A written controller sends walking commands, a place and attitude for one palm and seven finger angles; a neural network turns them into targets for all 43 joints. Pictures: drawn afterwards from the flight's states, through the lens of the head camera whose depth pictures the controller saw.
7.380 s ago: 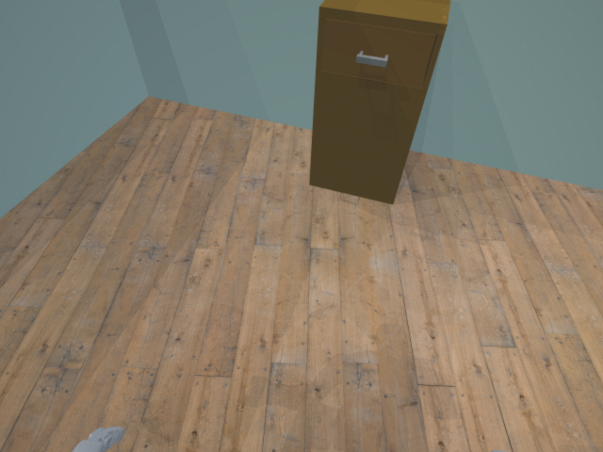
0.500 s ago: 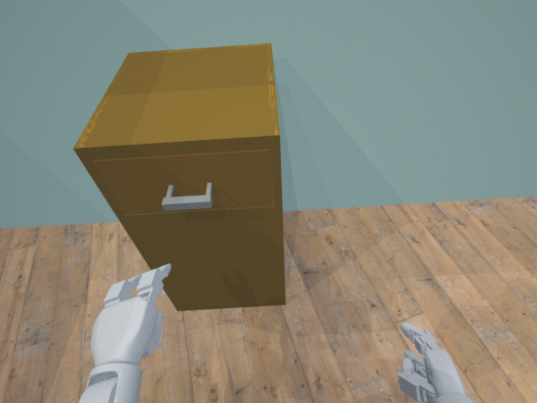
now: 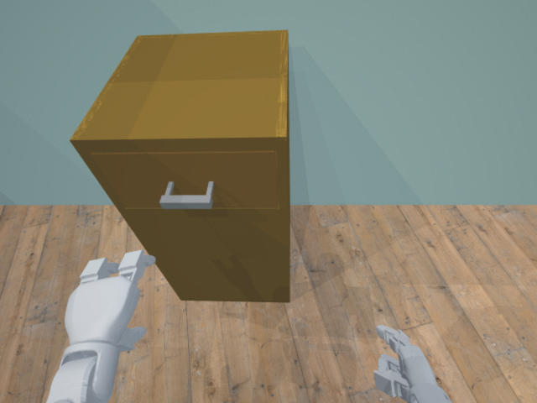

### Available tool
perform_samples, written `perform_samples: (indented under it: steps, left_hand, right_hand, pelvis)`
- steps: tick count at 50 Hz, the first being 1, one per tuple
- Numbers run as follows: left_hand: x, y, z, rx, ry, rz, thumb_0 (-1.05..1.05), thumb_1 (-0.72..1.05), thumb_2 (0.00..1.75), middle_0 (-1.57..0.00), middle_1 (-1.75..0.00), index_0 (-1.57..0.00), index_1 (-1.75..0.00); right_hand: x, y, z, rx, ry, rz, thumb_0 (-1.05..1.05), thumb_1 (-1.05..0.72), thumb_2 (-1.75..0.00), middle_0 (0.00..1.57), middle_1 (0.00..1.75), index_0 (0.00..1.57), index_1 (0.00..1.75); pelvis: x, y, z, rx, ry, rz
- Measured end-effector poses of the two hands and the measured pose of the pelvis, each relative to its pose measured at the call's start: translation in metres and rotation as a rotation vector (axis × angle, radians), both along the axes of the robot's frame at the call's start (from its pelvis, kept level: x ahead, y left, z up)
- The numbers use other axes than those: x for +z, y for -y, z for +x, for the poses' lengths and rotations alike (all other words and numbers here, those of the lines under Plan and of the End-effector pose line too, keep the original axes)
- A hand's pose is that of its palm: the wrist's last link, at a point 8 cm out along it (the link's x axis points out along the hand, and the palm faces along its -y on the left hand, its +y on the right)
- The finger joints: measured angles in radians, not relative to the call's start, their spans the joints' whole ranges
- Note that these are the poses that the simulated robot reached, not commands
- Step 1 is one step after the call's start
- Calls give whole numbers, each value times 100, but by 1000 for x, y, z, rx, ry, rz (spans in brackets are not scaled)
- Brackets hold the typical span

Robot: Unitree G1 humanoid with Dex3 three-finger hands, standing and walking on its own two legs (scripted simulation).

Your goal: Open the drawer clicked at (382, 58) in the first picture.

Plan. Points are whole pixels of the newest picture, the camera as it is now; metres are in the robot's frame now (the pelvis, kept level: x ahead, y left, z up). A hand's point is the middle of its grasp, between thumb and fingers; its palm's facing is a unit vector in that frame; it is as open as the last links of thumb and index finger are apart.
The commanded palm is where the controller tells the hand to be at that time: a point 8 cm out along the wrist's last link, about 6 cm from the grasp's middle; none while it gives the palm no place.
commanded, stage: raise the hand with hooked fingers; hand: left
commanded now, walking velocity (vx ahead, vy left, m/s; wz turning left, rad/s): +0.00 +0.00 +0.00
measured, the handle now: (188, 194) +0.51 +0.24 -0.06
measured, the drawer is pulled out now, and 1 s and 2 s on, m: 0.00 0.00 0.00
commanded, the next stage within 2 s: move the hooked fingers above the handle in 1.06 s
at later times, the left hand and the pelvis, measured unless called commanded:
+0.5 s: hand (114, 256) +0.29 +0.26 +0.07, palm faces +0.06 -0.08 -0.99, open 13.6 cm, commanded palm +0.26 +0.27 +0.13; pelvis +0.00 +0.02 +0.02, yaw +1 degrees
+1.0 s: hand (94, 256) +0.28 +0.27 +0.09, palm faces +0.02 -0.08 -1.00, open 13.8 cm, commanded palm +0.26 +0.28 +0.15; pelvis -0.02 +0.04 +0.02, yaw +2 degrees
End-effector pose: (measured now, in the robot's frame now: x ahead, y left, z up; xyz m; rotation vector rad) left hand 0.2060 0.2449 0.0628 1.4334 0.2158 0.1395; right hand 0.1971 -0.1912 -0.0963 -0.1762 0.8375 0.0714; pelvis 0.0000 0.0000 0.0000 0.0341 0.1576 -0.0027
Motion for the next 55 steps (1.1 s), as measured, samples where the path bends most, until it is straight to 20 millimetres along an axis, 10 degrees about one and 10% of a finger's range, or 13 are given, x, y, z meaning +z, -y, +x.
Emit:
perform_samples:
  steps: [11,33,55]
  left_hand:
    - [29,-7,19,-110,129,64,0,-14,45,-30,-97,-30,-97]
    - [89,-33,67,-88,120,88,0,-48,31,-32,-120,-32,-119]
    - [87,-41,48,-155,129,67,-1,-49,30,-32,-120,-32,-120]
  right_hand:
    - [-4,42,-12,-72,-82,-128,2,-91,-90,20,29,20,30]
    - [24,-23,2,-25,1,-24,1,-91,-90,20,30,20,30]
    - [10,-5,-45,-58,-106,-61,2,-91,-90,20,29,20,30]
  pelvis:
    - [5,-9,8,13,-3,-17]
    - [21,-31,-5,28,108,-30]
    - [23,-35,-20,33,103,-30]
